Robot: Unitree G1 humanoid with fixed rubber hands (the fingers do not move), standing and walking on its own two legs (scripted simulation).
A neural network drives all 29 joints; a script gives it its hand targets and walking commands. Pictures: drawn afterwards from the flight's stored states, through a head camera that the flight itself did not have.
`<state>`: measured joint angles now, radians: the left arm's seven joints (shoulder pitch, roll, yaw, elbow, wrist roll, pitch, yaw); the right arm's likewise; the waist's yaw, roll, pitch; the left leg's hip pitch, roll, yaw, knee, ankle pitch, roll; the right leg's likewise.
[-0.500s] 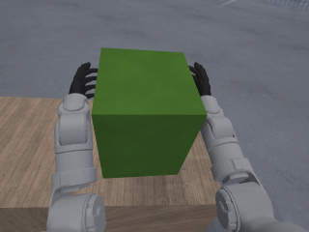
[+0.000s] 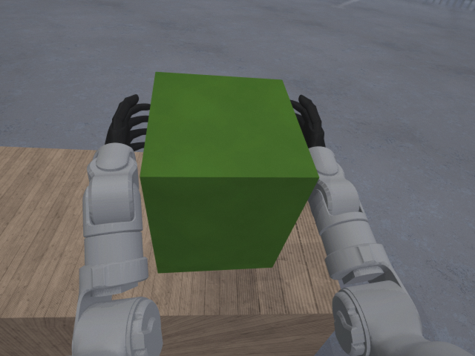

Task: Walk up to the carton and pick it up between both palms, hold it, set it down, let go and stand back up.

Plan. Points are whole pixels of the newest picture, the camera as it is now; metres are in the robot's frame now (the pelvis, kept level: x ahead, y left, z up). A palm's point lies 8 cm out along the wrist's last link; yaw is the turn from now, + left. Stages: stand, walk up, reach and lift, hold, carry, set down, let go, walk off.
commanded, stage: hold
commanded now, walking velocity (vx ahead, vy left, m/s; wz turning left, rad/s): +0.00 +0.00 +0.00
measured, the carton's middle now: (219, 178) +0.35 +0.01 +0.15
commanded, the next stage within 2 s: set down in 0.88 s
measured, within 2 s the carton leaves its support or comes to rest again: neither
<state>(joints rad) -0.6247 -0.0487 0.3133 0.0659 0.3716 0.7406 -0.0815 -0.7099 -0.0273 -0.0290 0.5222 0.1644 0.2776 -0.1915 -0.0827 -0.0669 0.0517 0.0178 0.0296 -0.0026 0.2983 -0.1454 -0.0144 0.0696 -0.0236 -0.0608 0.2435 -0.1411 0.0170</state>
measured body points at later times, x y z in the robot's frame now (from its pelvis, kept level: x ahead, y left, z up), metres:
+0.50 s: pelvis +0.00 +0.00 +0.00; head -0.05 +0.03 +0.45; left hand +0.37 +0.16 +0.21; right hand +0.37 -0.14 +0.21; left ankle +0.03 +0.13 -0.75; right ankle +0.01 -0.13 -0.75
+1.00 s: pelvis +0.00 +0.00 +0.00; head -0.05 +0.03 +0.44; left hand +0.37 +0.16 +0.21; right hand +0.37 -0.14 +0.21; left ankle +0.03 +0.13 -0.75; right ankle +0.01 -0.13 -0.75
